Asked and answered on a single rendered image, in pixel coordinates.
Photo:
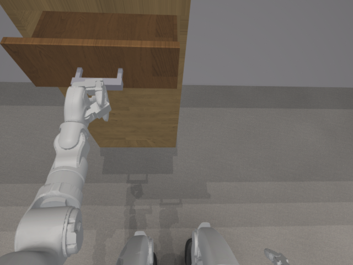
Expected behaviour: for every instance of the handle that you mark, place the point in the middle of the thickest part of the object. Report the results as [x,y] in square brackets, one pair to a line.
[112,84]

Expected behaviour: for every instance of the robot right hand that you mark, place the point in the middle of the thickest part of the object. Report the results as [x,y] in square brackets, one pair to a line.
[276,258]

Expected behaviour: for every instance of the robot right thigh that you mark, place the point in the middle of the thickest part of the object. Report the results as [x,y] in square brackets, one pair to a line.
[209,244]

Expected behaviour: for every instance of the cabinet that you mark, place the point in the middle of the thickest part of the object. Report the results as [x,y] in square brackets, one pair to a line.
[139,117]

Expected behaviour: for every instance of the robot left upper arm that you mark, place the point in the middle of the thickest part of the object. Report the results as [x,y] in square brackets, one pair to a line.
[47,236]

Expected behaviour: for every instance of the drawer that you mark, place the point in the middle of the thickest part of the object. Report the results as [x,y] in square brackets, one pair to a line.
[145,46]

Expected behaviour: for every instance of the robot right shin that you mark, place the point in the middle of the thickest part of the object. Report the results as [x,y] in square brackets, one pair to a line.
[194,260]

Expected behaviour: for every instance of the robot left hand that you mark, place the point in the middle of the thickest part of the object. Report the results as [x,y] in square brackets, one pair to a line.
[77,101]

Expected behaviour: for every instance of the left robot forearm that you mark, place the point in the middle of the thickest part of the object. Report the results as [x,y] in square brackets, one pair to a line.
[66,179]

